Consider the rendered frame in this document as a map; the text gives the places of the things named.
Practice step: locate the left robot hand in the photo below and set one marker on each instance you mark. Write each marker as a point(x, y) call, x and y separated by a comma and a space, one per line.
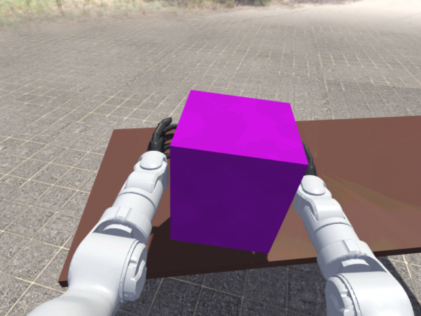
point(160, 137)

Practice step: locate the robot left upper arm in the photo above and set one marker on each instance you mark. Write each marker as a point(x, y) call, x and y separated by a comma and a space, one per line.
point(107, 272)

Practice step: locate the right robot hand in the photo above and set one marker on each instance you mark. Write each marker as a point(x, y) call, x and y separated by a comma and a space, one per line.
point(311, 170)

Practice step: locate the table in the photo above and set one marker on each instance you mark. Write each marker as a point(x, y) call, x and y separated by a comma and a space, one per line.
point(371, 166)

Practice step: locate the right robot forearm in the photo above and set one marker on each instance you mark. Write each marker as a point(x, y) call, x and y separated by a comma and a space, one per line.
point(335, 241)

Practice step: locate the carton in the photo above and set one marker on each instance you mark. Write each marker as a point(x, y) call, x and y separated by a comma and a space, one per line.
point(235, 166)

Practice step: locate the left robot forearm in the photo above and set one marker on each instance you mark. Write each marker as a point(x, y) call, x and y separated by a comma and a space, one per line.
point(136, 204)

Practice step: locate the robot right upper arm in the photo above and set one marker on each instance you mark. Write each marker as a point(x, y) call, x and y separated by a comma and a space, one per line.
point(365, 294)

